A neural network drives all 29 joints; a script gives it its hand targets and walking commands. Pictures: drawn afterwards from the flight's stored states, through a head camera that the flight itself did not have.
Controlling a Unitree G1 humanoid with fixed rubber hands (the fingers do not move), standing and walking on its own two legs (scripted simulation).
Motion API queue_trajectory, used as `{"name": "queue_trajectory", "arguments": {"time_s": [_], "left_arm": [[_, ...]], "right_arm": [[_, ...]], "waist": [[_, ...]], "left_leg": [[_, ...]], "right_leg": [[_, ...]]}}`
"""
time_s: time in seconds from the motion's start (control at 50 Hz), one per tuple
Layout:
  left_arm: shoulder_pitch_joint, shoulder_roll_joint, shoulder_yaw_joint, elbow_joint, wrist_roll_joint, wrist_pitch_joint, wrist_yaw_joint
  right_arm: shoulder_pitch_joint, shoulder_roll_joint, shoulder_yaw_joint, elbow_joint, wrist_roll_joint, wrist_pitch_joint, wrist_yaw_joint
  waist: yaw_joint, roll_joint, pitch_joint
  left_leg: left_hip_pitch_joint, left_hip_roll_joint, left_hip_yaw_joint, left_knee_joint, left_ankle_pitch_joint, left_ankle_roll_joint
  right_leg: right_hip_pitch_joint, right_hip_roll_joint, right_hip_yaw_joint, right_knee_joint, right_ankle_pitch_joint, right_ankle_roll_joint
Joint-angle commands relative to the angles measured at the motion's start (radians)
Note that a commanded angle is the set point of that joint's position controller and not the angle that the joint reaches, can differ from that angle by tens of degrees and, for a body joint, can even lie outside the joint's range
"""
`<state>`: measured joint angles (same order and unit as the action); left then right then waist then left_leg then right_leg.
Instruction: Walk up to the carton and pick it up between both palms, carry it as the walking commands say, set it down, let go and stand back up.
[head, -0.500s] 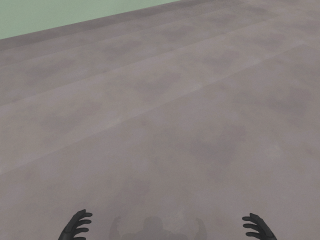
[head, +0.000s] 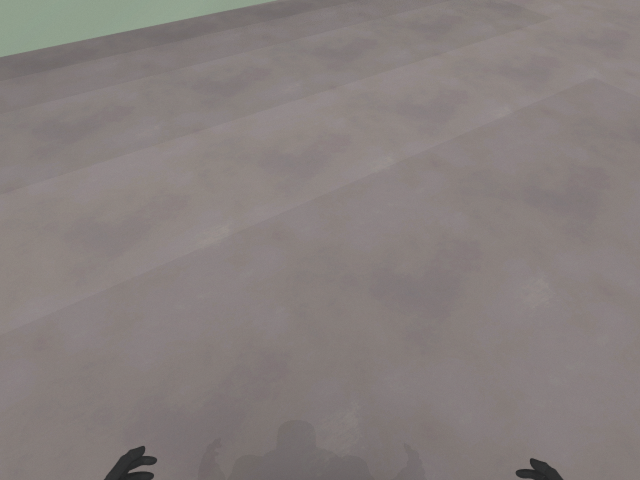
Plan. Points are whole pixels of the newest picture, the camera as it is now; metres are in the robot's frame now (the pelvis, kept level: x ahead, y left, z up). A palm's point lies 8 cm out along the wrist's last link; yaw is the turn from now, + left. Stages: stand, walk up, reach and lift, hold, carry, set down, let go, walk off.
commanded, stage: stand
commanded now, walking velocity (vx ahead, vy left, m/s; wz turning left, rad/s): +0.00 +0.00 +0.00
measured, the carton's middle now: out of the picture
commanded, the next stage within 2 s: walk up in 0.44 s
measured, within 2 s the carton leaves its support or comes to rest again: neither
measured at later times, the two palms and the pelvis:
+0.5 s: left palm out of the picture +0.10 +0.30 -0.09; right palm out of the picture +0.09 -0.28 -0.09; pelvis +0.00 +0.01 +0.02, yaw +0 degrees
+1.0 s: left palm out of the picture +0.06 +0.23 -0.11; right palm out of the picture +0.04 -0.28 -0.11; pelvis -0.03 -0.01 +0.02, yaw -11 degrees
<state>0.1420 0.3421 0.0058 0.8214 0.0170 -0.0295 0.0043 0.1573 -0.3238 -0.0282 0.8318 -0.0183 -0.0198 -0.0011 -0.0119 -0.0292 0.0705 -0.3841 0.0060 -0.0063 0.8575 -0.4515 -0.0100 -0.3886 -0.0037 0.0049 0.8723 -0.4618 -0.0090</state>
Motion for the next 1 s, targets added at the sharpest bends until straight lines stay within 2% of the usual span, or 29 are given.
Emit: {"name": "queue_trajectory", "arguments": {"time_s": [0.0, 0.02, 0.08, 0.1, 0.18, 0.22, 0.28, 0.32, 0.42, 0.44, 0.5, 0.52, 0.58, 0.6, 0.62, 0.64, 0.66, 0.7, 0.72, 0.74, 0.76, 0.78, 0.8, 0.82, 0.84, 0.86, 0.88, 0.92, 0.98], "left_arm": [[-0.042, 0.216, 0.060, -0.067, -0.005, -0.023, 0.014], [-0.042, 0.241, 0.062, -0.058, -0.003, -0.021, 0.013], [-0.041, 0.231, 0.060, -0.032, -0.002, -0.017, 0.016], [-0.079, 0.245, 0.062, -0.035, 0.001, -0.020, 0.017], [-0.064, 0.223, 0.061, 0.000, 0.001, -0.021, 0.014], [-0.046, 0.204, 0.046, 0.028, -0.004, -0.015, 0.009], [-0.075, 0.215, 0.049, 0.025, -0.008, -0.016, 0.013], [-0.102, 0.212, 0.046, 0.033, -0.006, -0.019, 0.008], [-0.073, 0.213, 0.040, 0.069, -0.014, -0.012, 0.011], [-0.077, 0.213, 0.046, 0.087, -0.009, -0.007, 0.010], [-0.073, 0.215, 0.032, 0.108, -0.006, -0.011, 0.006], [-0.090, 0.206, 0.035, 0.116, -0.010, -0.010, 0.006], [-0.095, 0.201, 0.031, 0.123, -0.008, -0.007, 0.007], [-0.098, 0.193, 0.028, 0.132, -0.013, -0.006, 0.007], [-0.079, 0.128, 0.073, 0.059, -0.008, 0.052, -0.036], [-0.063, 0.097, 0.059, 0.056, -0.006, 0.058, -0.029], [-0.042, 0.067, 0.065, 0.043, -0.005, 0.059, -0.023], [-0.018, 0.064, 0.067, 0.034, -0.006, 0.066, -0.028], [0.039, 0.063, 0.075, 0.024, -0.003, 0.075, -0.029], [0.051, 0.056, 0.073, 0.014, 0.007, 0.078, -0.032], [0.081, 0.041, 0.068, 0.019, 0.003, 0.078, -0.036], [0.113, 0.043, 0.070, 0.029, 0.007, 0.072, -0.037], [0.125, 0.068, 0.076, 0.031, 0.012, 0.064, -0.036], [0.150, 0.152, 0.093, 0.028, 0.025, 0.057, -0.026], [0.155, 0.201, 0.104, 0.017, 0.028, 0.047, -0.023], [0.211, 0.198, 0.104, 0.027, 0.018, 0.053, -0.016], [0.203, 0.165, 0.104, 0.022, 0.017, 0.051, -0.013], [0.104, 0.123, 0.096, 0.013, 0.008, 0.050, -0.001], [0.115, 0.094, 0.099, 0.007, 0.009, 0.048, 0.010]], "right_arm": [[-0.027, -0.216, -0.054, -0.062, 0.004, -0.027, -0.015], [-0.033, -0.235, -0.048, -0.058, 0.005, -0.024, -0.014], [-0.062, -0.209, -0.043, -0.040, -0.002, -0.027, -0.018], [-0.049, -0.202, -0.040, -0.034, -0.001, -0.024, -0.020], [-0.066, -0.220, -0.040, 0.006, 0.004, -0.028, -0.015], [-0.056, -0.225, -0.044, 0.021, 0.004, -0.024, -0.015], [-0.078, -0.213, -0.038, 0.030, 0.005, -0.027, -0.011], [-0.054, -0.230, -0.034, 0.064, 0.003, -0.025, -0.014], [-0.109, -0.222, -0.025, 0.073, 0.001, -0.019, -0.017], [-0.106, -0.240, -0.041, 0.078, 0.009, -0.023, -0.017], [-0.081, -0.213, -0.023, 0.108, 0.008, -0.021, -0.015], [-0.090, -0.210, -0.027, 0.109, 0.005, -0.022, -0.014], [-0.077, -0.203, -0.016, 0.134, 0.001, -0.026, -0.009], [-0.112, -0.222, -0.028, 0.138, -0.001, -0.025, -0.014], [0.145, -0.168, -0.041, 0.100, 0.003, 0.032, -0.028], [-0.001, -0.189, -0.038, 0.069, -0.002, 0.049, -0.042], [-0.018, -0.195, -0.047, 0.045, -0.009, 0.052, -0.046], [-0.006, -0.200, -0.062, 0.003, -0.020, 0.052, -0.044], [-0.006, -0.188, -0.058, -0.023, -0.019, 0.054, -0.039], [-0.020, -0.179, -0.054, -0.040, -0.025, 0.060, -0.035], [-0.034, -0.167, -0.055, -0.049, -0.021, 0.067, -0.034], [-0.084, -0.168, -0.058, -0.046, -0.018, 0.066, -0.030], [-0.086, -0.133, -0.055, -0.053, -0.007, 0.075, -0.027], [-0.068, -0.072, -0.048, -0.071, 0.004, 0.078, -0.029], [-0.083, -0.031, -0.041, -0.098, -0.007, 0.078, -0.033], [-0.136, -0.051, -0.043, -0.111, -0.011, 0.078, -0.034], [-0.129, -0.047, -0.050, -0.104, -0.004, 0.078, -0.031], [-0.119, -0.038, -0.055, -0.086, -0.002, 0.073, -0.028], [-0.082, -0.016, -0.043, -0.095, 0.008, 0.074, -0.030]], "waist": [[-0.006, 0.023, -0.147], [0.003, 0.065, -0.138], [0.005, 0.063, -0.110], [-0.002, 0.008, -0.082], [0.021, 0.071, -0.105], [0.010, -0.005, -0.115], [0.014, 0.042, -0.110], [0.006, 0.000, -0.098], [0.025, 0.041, -0.125], [0.023, 0.005, -0.136], [0.007, 0.049, -0.115], [0.008, 0.007, -0.085], [-0.001, 0.043, -0.081], [0.020, 0.058, -0.048], [-0.064, -0.009, -0.061], [0.000, 0.114, 0.029], [0.020, 0.183, -0.004], [0.013, 0.238, -0.074], [0.011, 0.226, -0.117], [0.010, 0.233, -0.083], [0.026, 0.273, -0.098], [0.067, 0.238, -0.083], [0.074, 0.124, -0.064], [0.074, -0.131, -0.079], [0.088, -0.242, -0.083], [0.122, -0.158, -0.075], [0.108, -0.122, -0.098], [0.063, -0.127, -0.110], [0.061, -0.185, -0.162]], "left_leg": [[0.093, 0.066, -0.111, -0.171, 0.329, 0.088], [0.066, 0.086, -0.138, -0.195, 0.307, 0.095], [0.053, 0.064, -0.109, -0.186, 0.300, 0.088], [0.050, 0.061, -0.099, -0.195, 0.296, 0.078], [0.068, 0.083, -0.124, -0.242, 0.340, 0.082], [0.072, 0.076, -0.100, -0.214, 0.325, 0.080], [0.087, 0.075, -0.107, -0.249, 0.280, 0.080], [0.122, 0.070, -0.097, -0.254, 0.316, 0.073], [0.118, 0.089, -0.114, -0.314, 0.330, 0.080], [0.114, 0.079, -0.104, -0.310, 0.332, 0.072], [0.163, 0.082, -0.107, -0.332, 0.344, 0.071], [0.129, 0.082, -0.111, -0.345, 0.317, 0.076], [0.159, 0.095, -0.112, -0.402, 0.327, 0.069], [0.133, 0.097, -0.126, -0.404, 0.359, 0.074], [0.176, 0.237, -0.277, -0.463, -0.052, 0.114], [0.210, 0.225, -0.162, -0.443, 0.224, 0.119], [0.202, 0.241, -0.133, -0.443, 0.435, 0.128], [0.201, 0.342, -0.166, -0.424, 0.710, 0.181], [0.160, 0.380, -0.176, -0.425, 0.671, 0.203], [0.107, 0.398, -0.198, -0.438, 0.567, 0.210], [0.073, 0.354, -0.124, -0.406, 0.494, 0.177], [0.012, 0.303, -0.065, -0.354, 0.451, 0.130], [-0.019, 0.211, 0.037, -0.220, 0.303, 0.070], [-0.085, 0.065, 0.145, 0.006, 0.109, 0.011], [-0.235, -0.007, 0.073, 0.203, -0.149, -0.014], [-0.206, 0.013, 0.003, 0.277, -0.175, -0.019], [-0.193, 0.038, -0.003, 0.307, -0.121, -0.034], [-0.162, 0.059, -0.007, 0.277, -0.064, -0.039], [-0.131, 0.041, 0.000, 0.184, -0.044, -0.048]], "right_leg": [[0.029, -0.096, 0.137, -0.215, 0.313, -0.087], [0.053, -0.088, 0.121, -0.213, 0.324, -0.074], [0.050, -0.104, 0.149, -0.260, 0.287, -0.080], [0.044, -0.112, 0.163, -0.272, 0.288, -0.088], [0.076, -0.080, 0.112, -0.252, 0.317, -0.067], [0.101, -0.094, 0.122, -0.274, 0.329, -0.076], [0.095, -0.098, 0.131, -0.315, 0.300, -0.074], [0.066, -0.106, 0.159, -0.322, 0.289, -0.076], [0.149, -0.091, 0.100, -0.331, 0.337, -0.060], [0.172, -0.094, 0.109, -0.349, 0.363, -0.055], [0.146, -0.107, 0.123, -0.386, 0.330, -0.058], [0.149, -0.111, 0.123, -0.401, 0.312, -0.058], [0.159, -0.101, 0.100, -0.417, 0.304, -0.040], [0.157, -0.097, 0.094, -0.420, 0.321, -0.041], [0.058, -0.067, 0.037, -0.333, 0.114, -0.023], [-0.062, -0.022, 0.060, -0.237, 0.354, -0.010], [-0.045, -0.017, 0.016, -0.169, 0.436, 0.010], [-0.015, 0.005, -0.035, 0.028, 0.117, 0.025], [0.022, -0.010, -0.029, 0.045, -0.052, 0.033], [0.032, -0.038, -0.018, 0.030, -0.083, 0.035], [0.093, -0.048, -0.030, -0.051, -0.043, 0.020], [0.175, -0.053, -0.017, -0.158, 0.062, 0.000], [0.190, -0.081, 0.067, -0.317, 0.295, -0.029], [0.216, -0.248, 0.326, -0.471, 0.525, -0.097], [0.248, -0.399, 0.603, -0.544, 0.686, -0.189], [0.193, -0.422, 0.619, -0.564, 0.758, -0.254], [0.199, -0.377, 0.547, -0.545, 0.719, -0.226], [0.195, -0.283, 0.432, -0.532, 0.686, -0.188], [0.267, -0.261, 0.435, -0.508, 0.813, -0.171]]}}
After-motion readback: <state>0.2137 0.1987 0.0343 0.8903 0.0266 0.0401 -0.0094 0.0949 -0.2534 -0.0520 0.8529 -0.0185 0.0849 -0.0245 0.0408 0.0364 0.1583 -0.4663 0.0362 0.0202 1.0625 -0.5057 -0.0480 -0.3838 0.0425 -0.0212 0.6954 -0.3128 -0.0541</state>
